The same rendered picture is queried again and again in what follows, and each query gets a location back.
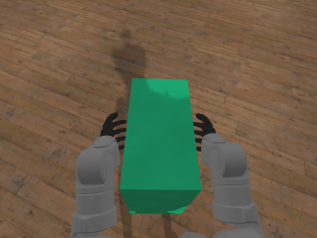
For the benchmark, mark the right robot hand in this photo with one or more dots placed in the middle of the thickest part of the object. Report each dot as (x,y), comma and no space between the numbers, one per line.
(206,126)

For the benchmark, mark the left robot hand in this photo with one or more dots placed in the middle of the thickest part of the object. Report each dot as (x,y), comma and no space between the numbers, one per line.
(108,126)

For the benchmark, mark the left robot forearm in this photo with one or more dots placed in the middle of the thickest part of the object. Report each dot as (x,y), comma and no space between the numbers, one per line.
(94,186)

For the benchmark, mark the right robot forearm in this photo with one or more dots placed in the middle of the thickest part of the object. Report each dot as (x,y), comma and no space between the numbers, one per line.
(233,203)

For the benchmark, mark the right robot upper arm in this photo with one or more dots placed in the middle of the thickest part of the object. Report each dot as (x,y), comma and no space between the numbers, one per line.
(246,232)

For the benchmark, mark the carton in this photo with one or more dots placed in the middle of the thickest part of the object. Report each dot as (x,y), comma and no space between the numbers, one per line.
(160,172)

